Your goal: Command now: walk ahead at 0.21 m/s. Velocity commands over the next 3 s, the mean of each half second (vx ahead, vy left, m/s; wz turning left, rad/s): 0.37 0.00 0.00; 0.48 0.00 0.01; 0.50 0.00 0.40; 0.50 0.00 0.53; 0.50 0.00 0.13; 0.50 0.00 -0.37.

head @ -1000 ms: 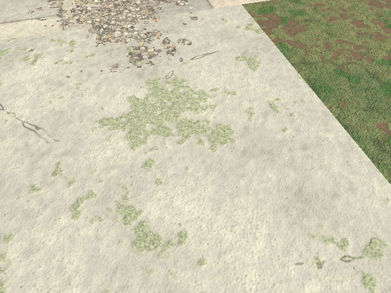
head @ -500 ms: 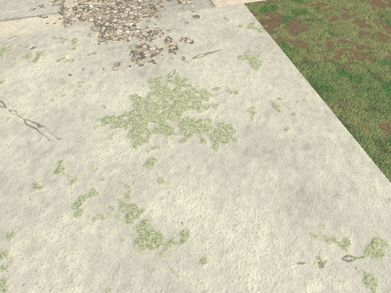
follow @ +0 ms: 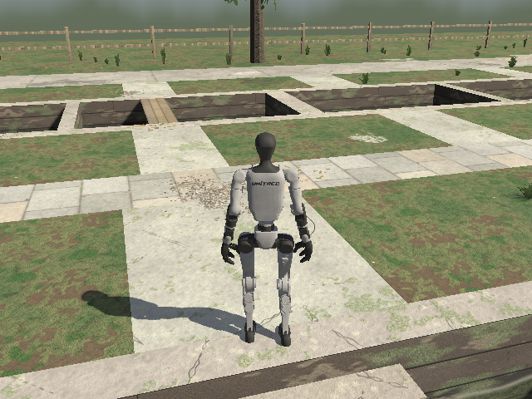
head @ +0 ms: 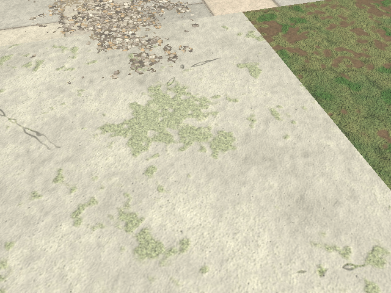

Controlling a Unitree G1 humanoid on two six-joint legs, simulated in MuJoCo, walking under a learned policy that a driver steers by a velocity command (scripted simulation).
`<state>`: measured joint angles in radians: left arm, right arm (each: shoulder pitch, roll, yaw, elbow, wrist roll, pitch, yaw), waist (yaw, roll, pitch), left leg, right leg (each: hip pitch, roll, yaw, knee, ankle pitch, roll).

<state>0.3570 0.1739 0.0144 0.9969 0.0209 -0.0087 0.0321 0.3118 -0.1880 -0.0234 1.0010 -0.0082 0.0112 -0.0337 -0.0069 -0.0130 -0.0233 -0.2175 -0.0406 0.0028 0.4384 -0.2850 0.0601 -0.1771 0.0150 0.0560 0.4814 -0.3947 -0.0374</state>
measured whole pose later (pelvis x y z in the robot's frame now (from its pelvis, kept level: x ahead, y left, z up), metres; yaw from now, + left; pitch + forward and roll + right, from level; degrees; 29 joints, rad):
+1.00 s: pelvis +0.47 +0.02 -0.01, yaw +0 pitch +1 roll +1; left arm -0.01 0.18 0.02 0.86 0.03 -0.04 -0.04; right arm 0.50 -0.17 -0.02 1.04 -0.02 -0.10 -0.01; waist -0.08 -0.03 0.06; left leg 0.13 -0.08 0.08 0.18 -0.33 0.07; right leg -0.58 -0.05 -0.08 0.59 -0.03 -0.07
